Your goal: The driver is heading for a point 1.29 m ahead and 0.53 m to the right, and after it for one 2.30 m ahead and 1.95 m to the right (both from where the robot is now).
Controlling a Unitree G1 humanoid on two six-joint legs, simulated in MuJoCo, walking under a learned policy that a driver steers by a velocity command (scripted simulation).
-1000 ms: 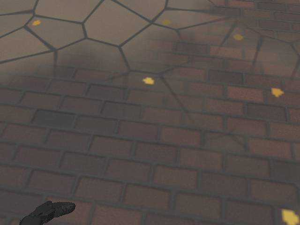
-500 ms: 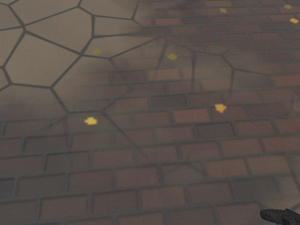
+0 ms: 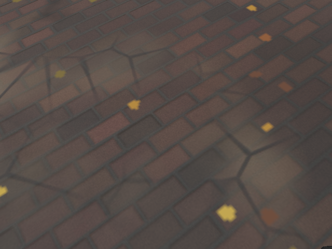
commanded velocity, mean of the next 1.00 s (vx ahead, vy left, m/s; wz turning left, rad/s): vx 0.63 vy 0.00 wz -0.79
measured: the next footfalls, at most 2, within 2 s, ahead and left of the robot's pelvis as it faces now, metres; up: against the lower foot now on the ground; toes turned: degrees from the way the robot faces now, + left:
left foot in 0.24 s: +0.12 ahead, +0.12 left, +0.00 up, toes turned -23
right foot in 0.76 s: +0.26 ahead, -0.32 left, +0.00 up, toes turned -49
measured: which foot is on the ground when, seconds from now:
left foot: up 0.00-0.22, down 0.24-0.74, up 0.76-1.00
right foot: down 0.00-0.24, up 0.26-0.74, down 0.76-1.00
